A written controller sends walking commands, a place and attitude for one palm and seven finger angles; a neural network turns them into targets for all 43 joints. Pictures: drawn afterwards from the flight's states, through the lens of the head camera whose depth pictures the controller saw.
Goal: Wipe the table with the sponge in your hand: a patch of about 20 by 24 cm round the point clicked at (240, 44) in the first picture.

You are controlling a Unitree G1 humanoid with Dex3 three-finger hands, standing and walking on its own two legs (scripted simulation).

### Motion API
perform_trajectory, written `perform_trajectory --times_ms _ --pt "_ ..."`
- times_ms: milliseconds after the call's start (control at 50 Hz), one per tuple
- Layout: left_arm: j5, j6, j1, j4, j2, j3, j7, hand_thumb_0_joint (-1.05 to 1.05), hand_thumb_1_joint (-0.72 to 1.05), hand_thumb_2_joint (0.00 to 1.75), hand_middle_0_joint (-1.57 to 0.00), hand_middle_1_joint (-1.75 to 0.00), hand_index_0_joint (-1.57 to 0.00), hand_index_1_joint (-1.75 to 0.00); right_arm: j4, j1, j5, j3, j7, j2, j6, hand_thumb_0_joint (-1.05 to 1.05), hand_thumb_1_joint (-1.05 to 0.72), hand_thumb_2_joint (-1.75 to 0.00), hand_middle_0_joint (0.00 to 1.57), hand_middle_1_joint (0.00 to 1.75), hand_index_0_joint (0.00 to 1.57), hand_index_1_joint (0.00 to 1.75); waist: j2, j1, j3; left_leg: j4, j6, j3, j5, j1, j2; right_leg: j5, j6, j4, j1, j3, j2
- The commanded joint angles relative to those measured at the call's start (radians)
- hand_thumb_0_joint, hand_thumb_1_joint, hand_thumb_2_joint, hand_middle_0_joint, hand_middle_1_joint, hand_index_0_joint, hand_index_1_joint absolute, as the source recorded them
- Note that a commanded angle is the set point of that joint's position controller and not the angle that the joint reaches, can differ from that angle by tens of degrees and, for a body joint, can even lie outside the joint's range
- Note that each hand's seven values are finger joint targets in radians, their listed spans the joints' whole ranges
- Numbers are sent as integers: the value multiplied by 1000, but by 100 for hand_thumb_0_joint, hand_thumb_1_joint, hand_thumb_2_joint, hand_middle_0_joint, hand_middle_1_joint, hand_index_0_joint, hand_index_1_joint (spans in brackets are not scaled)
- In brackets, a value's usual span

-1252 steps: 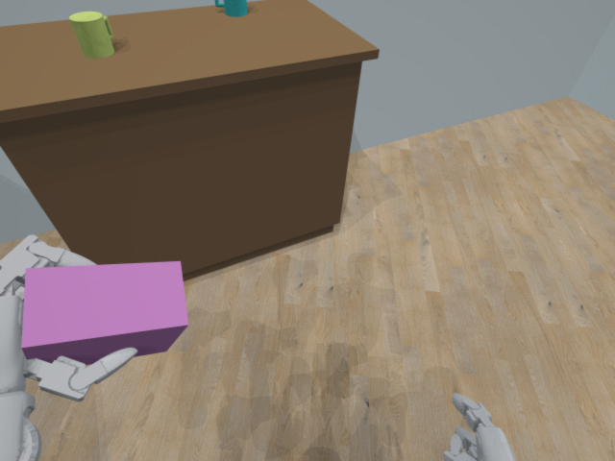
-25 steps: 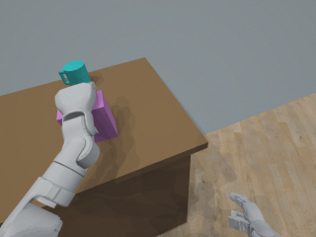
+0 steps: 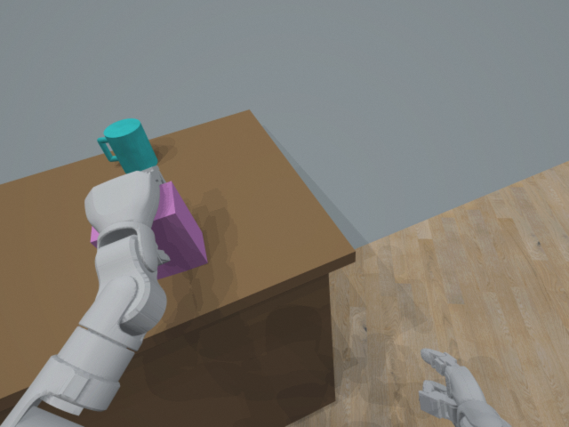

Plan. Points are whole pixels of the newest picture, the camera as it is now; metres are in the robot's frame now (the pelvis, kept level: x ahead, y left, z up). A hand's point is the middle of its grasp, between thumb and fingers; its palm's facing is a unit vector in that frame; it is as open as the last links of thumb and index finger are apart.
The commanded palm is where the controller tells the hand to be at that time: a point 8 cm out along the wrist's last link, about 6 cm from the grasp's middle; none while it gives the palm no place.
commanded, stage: wipe back along the third lane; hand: left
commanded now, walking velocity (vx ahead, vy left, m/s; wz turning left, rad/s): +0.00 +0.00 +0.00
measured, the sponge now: (160, 244) +0.34 +0.23 +0.11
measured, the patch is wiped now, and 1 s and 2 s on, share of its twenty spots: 0.90 0.90 0.90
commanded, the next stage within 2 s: slide back across to the middle lane in 0.02 s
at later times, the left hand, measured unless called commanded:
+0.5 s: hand (134, 232) +0.31 +0.23 +0.16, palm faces +0.22 -0.18 -0.96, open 10.6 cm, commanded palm +0.25 +0.24 +0.21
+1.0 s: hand (100, 250) +0.28 +0.27 +0.16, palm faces +0.13 -0.11 -0.99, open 10.6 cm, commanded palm +0.25 +0.28 +0.21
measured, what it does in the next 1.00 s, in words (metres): stands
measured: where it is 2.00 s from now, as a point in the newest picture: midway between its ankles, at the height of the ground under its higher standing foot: outside the picture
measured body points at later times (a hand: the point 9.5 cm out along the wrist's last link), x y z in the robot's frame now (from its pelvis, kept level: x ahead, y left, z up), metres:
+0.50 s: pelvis +0.01 +0.00 +0.00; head -0.01 -0.05 +0.45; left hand +0.30 +0.23 +0.22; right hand +0.25 -0.21 -0.09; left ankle -0.04 +0.11 -0.74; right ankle -0.04 -0.09 -0.74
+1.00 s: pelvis -0.01 -0.01 +0.00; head -0.02 -0.07 +0.45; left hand +0.27 +0.27 +0.22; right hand +0.22 -0.23 -0.09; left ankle -0.04 +0.11 -0.74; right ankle -0.04 -0.09 -0.74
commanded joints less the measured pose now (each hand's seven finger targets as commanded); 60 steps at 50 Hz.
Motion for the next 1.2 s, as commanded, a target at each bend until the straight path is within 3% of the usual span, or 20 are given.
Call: perform_trajectory --times_ms 0,80,140,280,340,360,520,540,600,640,660,740,760,840,860,940,980,1040,1060,1180 --pt "-88 14 -19 -125 6 13 -67 0 10 130 -120 -160 -120 -160 -193 -246 5 -34 1 -71 -50 0 -90 -90 20 30 20 30 -225 15 -146 -15 27 24 343 -32 -7 522 21 -29 163 19 -18" --pt "-84 10 -2 -174 -17 -5 -61 0 10 130 -120 -160 -120 -160 -198 -248 5 -34 3 -67 -44 0 -90 -90 20 30 20 30 -222 9 -126 -15 28 20 346 -28 -5 514 19 -29 147 19 -16" --pt "-68 9 -26 -185 60 61 -45 0 10 130 -120 -160 -120 -160 -186 -243 -1 -36 -4 -75 -35 0 -90 -90 20 30 20 30 -190 18 -136 -22 24 15 338 -21 -2 489 11 -30 144 33 -12" --pt "-67 0 -24 -253 86 97 -34 0 10 130 -120 -160 -120 -160 -194 -255 -8 -31 -15 -64 -25 0 -90 -90 20 30 20 30 -178 29 -170 -21 26 10 405 2 -2 546 6 -22 182 32 -14" --pt "-55 -5 -16 -264 171 172 -25 0 10 130 -120 -160 -120 -160 -186 -252 -16 -31 -23 -75 -18 0 -90 -90 20 30 20 30 -153 40 -179 -23 20 7 421 5 -3 565 -1 -21 196 54 -13" --pt "-56 -6 -29 -286 127 136 -26 0 10 130 -120 -160 -120 -160 -195 -257 -15 -28 -22 -67 -17 0 -90 -90 20 30 20 30 -148 31 -186 -22 21 11 437 10 -2 576 0 -18 199 40 -16" --pt "-75 -16 41 -388 218 241 -15 0 10 130 -120 -160 -120 -160 -205 -264 -22 -33 -27 -69 -8 0 -90 -90 20 30 20 30 -138 53 -196 -26 25 4 477 24 -1 610 -3 -20 226 51 -13" --pt "-71 -14 34 -378 267 283 -10 0 10 130 -120 -160 -120 -160 -194 -257 -25 -33 -31 -79 -3 0 -90 -90 20 30 20 30 -127 56 -184 -33 21 -2 456 16 -1 579 -8 -27 221 67 -10" --pt "-74 -16 16 -386 256 272 -12 0 10 130 -120 -160 -120 -160 -198 -259 -25 -33 -40 -76 -5 0 -90 -90 20 30 20 30 -127 51 -173 -38 25 1 445 21 -2 550 -5 -37 210 59 -12" --pt "-69 -15 40 -381 307 320 -9 0 10 130 -120 -160 -120 -160 -192 -255 -28 -34 -43 -86 -4 0 -90 -90 20 30 20 30 -112 63 -180 -41 22 -8 443 21 -2 529 -13 -37 212 73 -7" --pt "-71 -17 34 -392 259 276 -13 0 10 130 -120 -160 -120 -160 -202 -264 -26 -31 -45 -77 -8 0 -90 -90 20 30 20 30 -111 53 -179 -41 24 0 436 22 -4 524 -8 -41 211 62 -13" --pt "-67 -22 54 -353 348 347 -18 0 10 130 -120 -160 -120 -160 -188 -256 -30 -34 -57 -93 -12 0 -90 -90 20 30 20 30 -121 60 -155 -47 23 -9 398 11 -6 477 -8 -54 199 79 -9" --pt "-63 -23 25 -343 295 291 -24 0 10 130 -120 -160 -120 -160 -194 -261 -27 -29 -59 -86 -16 0 -90 -90 20 30 20 30 -126 45 -150 -50 24 -3 382 7 -7 452 -4 -59 189 62 -13" --pt "-46 -35 3 -300 361 329 -37 0 10 130 -120 -160 -120 -160 -180 -250 -30 -33 -72 -97 -29 0 -90 -90 20 30 20 30 -96 53 -147 -55 27 -7 347 12 -12 398 -4 -77 176 75 -12" --pt "-41 -41 -35 -271 322 283 -44 0 10 130 -120 -160 -120 -160 -181 -253 -30 -30 -75 -90 -36 0 -90 -90 20 30 20 30 -122 37 -134 -55 28 -1 333 5 -14 387 2 -82 165 60 -16" --pt "-8 -63 -101 -160 378 298 -67 0 10 130 -120 -160 -120 -160 -158 -235 -32 -32 -86 -103 -49 0 -90 -90 20 30 20 30 -120 36 -134 -59 27 -6 297 -5 -17 343 2 -95 150 69 -16" --pt "-2 -83 -136 -133 345 258 -83 0 10 130 -120 -160 -120 -160 -157 -235 -29 -28 -89 -95 -60 0 -90 -90 20 30 20 30 -123 28 -129 -62 29 -3 294 -6 -19 340 8 -100 147 52 -20" --pt "24 -118 -169 -61 417 304 -96 0 10 130 -120 -160 -120 -160 -145 -215 -36 -31 -95 -107 -71 0 -90 -90 20 30 20 30 -129 38 -157 -56 31 -4 288 -13 -25 346 8 -99 163 69 -22" --pt "16 -138 -176 -37 383 280 -101 0 10 130 -120 -160 -120 -160 -149 -210 -35 -31 -98 -98 -78 0 -90 -90 20 30 20 30 -163 27 -144 -54 31 4 282 -20 -25 347 16 -100 160 53 -26" --pt "-5 -245 -227 106 416 312 -103 0 10 130 -120 -160 -120 -160 -128 -149 -40 -40 -113 -107 -90 0 -90 -90 20 30 20 30 -189 16 -114 -56 29 10 238 -45 -25 323 26 -123 144 54 -30"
